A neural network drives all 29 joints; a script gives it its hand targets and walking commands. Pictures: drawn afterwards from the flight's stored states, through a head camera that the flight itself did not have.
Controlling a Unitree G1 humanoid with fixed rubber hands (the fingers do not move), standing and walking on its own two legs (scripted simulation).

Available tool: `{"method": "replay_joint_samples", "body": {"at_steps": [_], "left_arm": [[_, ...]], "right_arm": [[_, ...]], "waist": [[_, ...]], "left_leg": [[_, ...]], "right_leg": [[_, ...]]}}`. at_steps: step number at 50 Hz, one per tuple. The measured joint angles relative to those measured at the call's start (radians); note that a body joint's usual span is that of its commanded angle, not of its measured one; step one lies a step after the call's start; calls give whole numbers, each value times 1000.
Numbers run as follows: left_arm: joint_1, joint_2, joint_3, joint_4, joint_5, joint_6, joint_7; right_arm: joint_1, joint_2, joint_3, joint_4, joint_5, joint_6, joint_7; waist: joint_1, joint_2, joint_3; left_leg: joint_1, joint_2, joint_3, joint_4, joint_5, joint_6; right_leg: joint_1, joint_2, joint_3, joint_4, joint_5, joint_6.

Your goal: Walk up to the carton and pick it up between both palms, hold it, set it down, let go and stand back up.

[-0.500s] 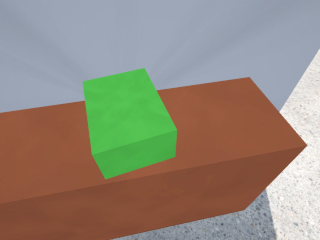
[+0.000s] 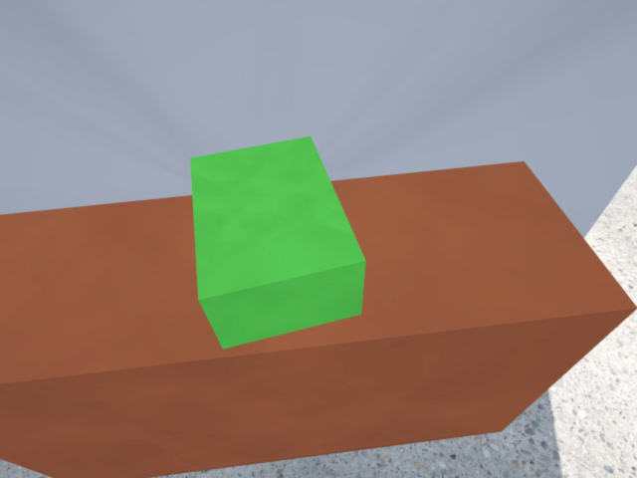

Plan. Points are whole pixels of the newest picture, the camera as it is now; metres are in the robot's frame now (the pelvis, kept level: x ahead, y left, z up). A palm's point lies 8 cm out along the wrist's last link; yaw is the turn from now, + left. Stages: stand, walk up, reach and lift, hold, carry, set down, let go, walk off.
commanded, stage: walk up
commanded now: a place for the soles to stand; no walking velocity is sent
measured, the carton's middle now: (271, 232) +0.52 +0.09 -0.01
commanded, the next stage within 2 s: reach and lift in 0.14 s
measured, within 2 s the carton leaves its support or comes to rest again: neither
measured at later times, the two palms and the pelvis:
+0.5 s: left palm out of the picture +0.15 +0.27 -0.09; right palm (507, 447) +0.18 -0.23 -0.10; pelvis -0.01 +0.00 -0.02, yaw +6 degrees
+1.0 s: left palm out of the picture +0.16 +0.26 -0.06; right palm (501, 447) +0.18 -0.22 -0.08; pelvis +0.02 +0.01 +0.00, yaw +6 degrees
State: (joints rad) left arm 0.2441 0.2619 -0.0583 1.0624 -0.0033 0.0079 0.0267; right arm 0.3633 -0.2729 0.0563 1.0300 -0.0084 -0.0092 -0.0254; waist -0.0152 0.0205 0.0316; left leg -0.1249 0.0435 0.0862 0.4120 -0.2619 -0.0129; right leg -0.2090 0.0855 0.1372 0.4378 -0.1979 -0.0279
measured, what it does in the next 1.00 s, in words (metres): stands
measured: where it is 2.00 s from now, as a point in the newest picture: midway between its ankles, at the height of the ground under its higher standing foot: outside the picture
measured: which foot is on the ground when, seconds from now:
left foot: down 0.00-1.00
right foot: down 0.00-1.00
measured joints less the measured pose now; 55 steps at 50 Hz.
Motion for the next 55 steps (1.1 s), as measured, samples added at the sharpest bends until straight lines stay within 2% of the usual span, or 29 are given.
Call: {"method": "replay_joint_samples", "body": {"at_steps": [8, 9, 11, 13, 15, 17, 20, 23, 28, 31, 34, 40, 44, 49, 55], "left_arm": [[-10, -5, 0, 14, 1, -1, 2], [-16, -4, 3, 4, -1, 23, -2], [-95, 16, 9, -75, -18, 188, -13], [-206, 45, 29, -193, -26, 353, -21], [-308, 51, 59, -319, 2, 487, -35], [-372, 38, 89, -428, 58, 598, -58], [-359, 12, 125, -572, 130, 697, -99], [-253, -8, 129, -678, 172, 734, -127], [-103, 4, 104, -721, 149, 691, -123], [-89, 20, 103, -729, 117, 620, -96], [-117, 27, 104, -722, 85, 554, -70], [-129, 13, 125, -721, 46, 476, -70], [-95, -18, 137, -720, 39, 439, -72], [-60, -53, 129, -682, 29, 367, -58], [-51, -61, 130, -694, 9, 273, -29]], "right_arm": [[-11, 4, -2, 3, -2, -7, -2], [-18, 8, -17, 2, -11, -6, 4], [-96, 22, -97, -36, -56, 24, 46], [-206, 20, -141, -127, -67, 81, 77], [-312, 5, -164, -203, -44, 135, 86], [-398, -11, -150, -232, 17, 189, 79], [-452, -15, -86, -260, 115, 243, 58], [-417, 0, -46, -297, 145, 261, 48], [-278, 23, -84, -379, 83, 266, 55], [-219, 42, -123, -427, 48, 228, 76], [-205, 63, -146, -438, 25, 172, 93], [-205, 87, -108, -470, 22, 87, 70], [-170, 71, -74, -468, 45, 58, 57], [-130, 49, -74, -473, 51, 34, 65], [-103, 56, -74, -514, 63, -17, 67]], "waist": [[2, -3, 2], [1, -3, 1], [-12, -13, 26], [-26, -31, 76], [-27, -37, 97], [-22, -38, 98], [-26, -33, 89], [-33, -31, 84], [-23, -38, 73], [0, -37, 72], [8, -23, 56], [-22, 2, 23], [-25, 3, 5], [-10, 0, 2], [25, -22, 22]], "left_leg": [[-5, -2, -20, 7, -3, 0], [-18, -2, -23, 21, -13, 1], [-105, 0, -26, 130, -66, -1], [-179, 6, -22, 232, -66, -11], [-242, 6, -33, 319, -91, -13], [-264, 9, -40, 362, -124, -11], [-230, 17, -45, 356, -133, -10], [-144, 23, -45, 290, -120, -10], [-95, 19, -49, 207, -90, -12], [-130, 18, -47, 210, -89, -10], [-173, 18, -47, 223, -92, -10], [-133, 11, -36, 151, -68, -6], [-57, 6, -31, 56, -31, -9], [-7, 2, -36, -9, 1, -8], [32, 0, -29, -55, 32, -6]], "right_leg": [[11, -5, -19, -12, 0, 1], [-1, -9, -28, 1, -11, 1], [-81, -38, -85, 109, -106, 2], [-148, -58, -117, 204, -82, 4], [-203, -66, -135, 287, -96, 5], [-220, -64, -142, 322, -133, 7], [-179, -56, -146, 300, -134, 10], [-88, -48, -147, 222, -116, 9], [-32, -50, -154, 136, -88, 7], [-69, -51, -152, 141, -87, 7], [-112, -52, -152, 153, -90, 8], [-80, -57, -142, 92, -70, 14], [-8, -60, -137, 8, -39, 15], [46, -62, -143, -59, -9, 14], [78, -62, -138, -93, 17, 12]]}}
